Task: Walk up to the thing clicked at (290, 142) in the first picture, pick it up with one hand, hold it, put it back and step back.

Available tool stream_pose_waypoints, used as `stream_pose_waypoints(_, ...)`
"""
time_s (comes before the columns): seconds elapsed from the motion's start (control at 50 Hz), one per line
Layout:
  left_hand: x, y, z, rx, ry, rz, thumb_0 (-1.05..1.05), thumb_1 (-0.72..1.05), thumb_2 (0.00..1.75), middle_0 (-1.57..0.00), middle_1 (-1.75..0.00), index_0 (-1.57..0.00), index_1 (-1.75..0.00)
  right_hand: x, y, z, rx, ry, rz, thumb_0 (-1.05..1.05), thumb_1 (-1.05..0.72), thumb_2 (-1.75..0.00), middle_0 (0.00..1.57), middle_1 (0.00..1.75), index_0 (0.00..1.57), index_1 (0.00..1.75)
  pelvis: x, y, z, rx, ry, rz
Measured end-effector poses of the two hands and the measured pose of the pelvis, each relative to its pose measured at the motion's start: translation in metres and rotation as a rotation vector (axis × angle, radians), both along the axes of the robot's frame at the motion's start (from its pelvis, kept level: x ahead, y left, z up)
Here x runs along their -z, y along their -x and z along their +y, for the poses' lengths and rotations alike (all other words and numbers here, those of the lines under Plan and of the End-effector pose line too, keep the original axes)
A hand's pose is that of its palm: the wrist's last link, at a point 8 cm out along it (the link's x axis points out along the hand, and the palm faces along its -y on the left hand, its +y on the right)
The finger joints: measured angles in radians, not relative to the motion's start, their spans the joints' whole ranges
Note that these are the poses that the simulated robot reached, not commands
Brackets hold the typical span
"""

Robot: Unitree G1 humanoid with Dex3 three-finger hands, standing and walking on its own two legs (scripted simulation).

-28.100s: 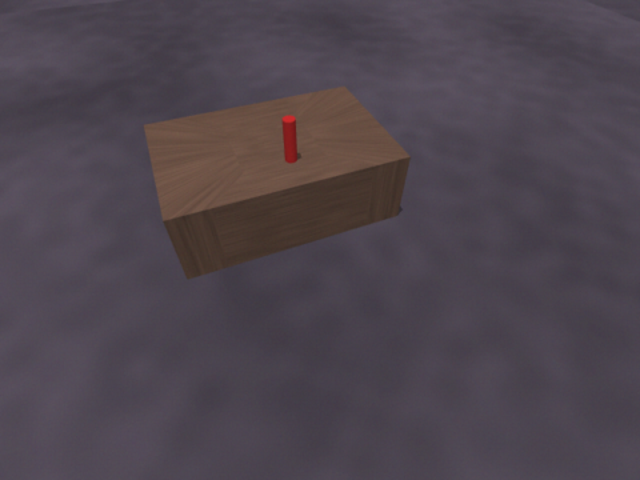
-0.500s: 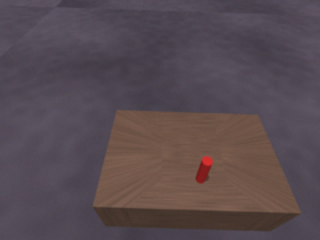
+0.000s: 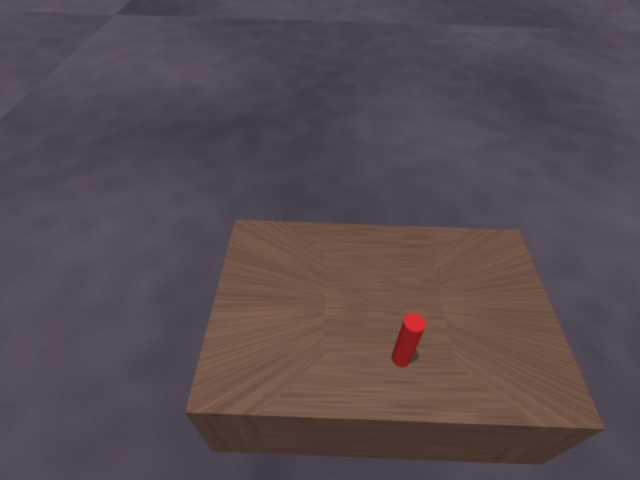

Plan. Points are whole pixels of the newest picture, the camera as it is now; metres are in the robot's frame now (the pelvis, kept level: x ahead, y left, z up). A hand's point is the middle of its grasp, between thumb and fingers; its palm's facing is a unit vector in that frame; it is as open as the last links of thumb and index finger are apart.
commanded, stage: stand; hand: right
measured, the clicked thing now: (407, 341) +0.49 -0.20 -0.36
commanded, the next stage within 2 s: step back in 0.58 s
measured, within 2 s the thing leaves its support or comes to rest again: neither
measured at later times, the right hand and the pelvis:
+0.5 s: hand out of the picture +0.07 -0.25 -0.16, palm faces -0.03 +0.94 -0.34, open 7.4 cm; pelvis +0.00 +0.00 +0.00, yaw +0 degrees
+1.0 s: hand out of the picture +0.00 -0.23 -0.16, palm faces -0.06 +0.90 -0.44, open 7.4 cm; pelvis -0.06 +0.05 -0.03, yaw +2 degrees
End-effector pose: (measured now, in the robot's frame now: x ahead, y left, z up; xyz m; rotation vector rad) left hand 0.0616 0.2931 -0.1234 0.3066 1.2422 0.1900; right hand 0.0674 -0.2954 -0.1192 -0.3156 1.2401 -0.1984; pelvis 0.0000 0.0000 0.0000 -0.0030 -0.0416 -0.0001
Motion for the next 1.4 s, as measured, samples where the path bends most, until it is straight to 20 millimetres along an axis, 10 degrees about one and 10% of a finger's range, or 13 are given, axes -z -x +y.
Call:
stream_pose_waypoints(0.58, -0.001, -0.002, -0.002, 0.005, -0.003, -0.005, 0.01, 0.91, 0.90, -0.20, -0.30, -0.20, -0.30, 0.000, 0.001, -0.003, -0.004, -0.001, 0.005, 0.00, -0.90, -0.90, 0.21, 0.30, 0.20, 0.30, 0.000, 0.000, -0.003, -0.002, -0.001, 0.002)
stream_pose_waypoints(0.76, 0.005, 0.001, 0.017, -0.028, -0.031, -0.034, 0.01, 0.91, 0.90, -0.20, -0.30, -0.21, -0.30, 0.006, 0.002, -0.011, -0.005, 0.027, -0.007, 0.00, -0.90, -0.90, 0.21, 0.30, 0.20, 0.30, 0.013, 0.027, 0.003, -0.016, 0.020, 0.009)
stream_pose_waypoints(1.0, 0.030, -0.016, 0.064, 0.019, -0.025, -0.119, 0.01, 0.91, 0.90, -0.20, -0.30, -0.20, -0.30, 0.000, 0.065, 0.024, -0.017, 0.107, 0.065, 0.00, -0.91, -0.90, 0.20, 0.30, 0.20, 0.30, 0.028, 0.062, 0.048, -0.031, 0.025, 0.024)
stream_pose_waypoints(1.22, 0.025, 0.042, 0.065, 0.072, -0.021, -0.012, 0.01, 0.91, 0.90, -0.20, -0.30, -0.20, -0.30, -0.006, 0.087, 0.047, 0.020, 0.086, -0.044, 0.00, -0.90, -0.90, 0.21, 0.30, 0.20, 0.30, 0.018, 0.094, 0.057, 0.046, 0.020, 0.020)
stream_pose_waypoints(1.4, 0.013, 0.088, 0.048, 0.097, -0.060, -0.049, 0.01, 0.91, 0.90, -0.20, -0.30, -0.20, -0.30, 0.018, 0.117, 0.024, 0.031, 0.037, -0.113, 0.00, -0.90, -0.90, 0.21, 0.30, 0.20, 0.31, 0.031, 0.136, 0.040, 0.077, 0.022, -0.004)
